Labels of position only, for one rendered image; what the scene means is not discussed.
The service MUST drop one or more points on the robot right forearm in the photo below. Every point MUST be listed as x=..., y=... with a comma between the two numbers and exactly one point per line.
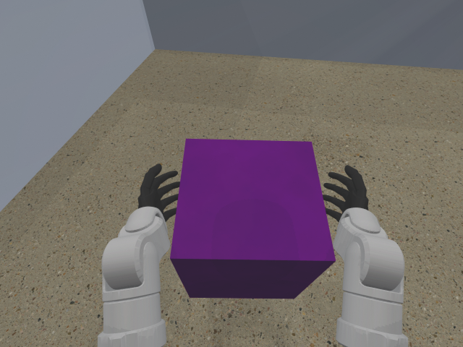
x=374, y=278

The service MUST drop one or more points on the right robot hand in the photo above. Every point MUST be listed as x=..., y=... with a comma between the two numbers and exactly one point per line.
x=355, y=197

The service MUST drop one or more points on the robot left forearm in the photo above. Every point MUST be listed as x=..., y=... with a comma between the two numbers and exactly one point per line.
x=131, y=282

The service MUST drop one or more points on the left robot hand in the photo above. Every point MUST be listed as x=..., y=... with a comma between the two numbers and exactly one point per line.
x=151, y=194

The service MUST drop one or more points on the carton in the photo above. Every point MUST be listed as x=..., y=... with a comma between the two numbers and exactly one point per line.
x=251, y=221

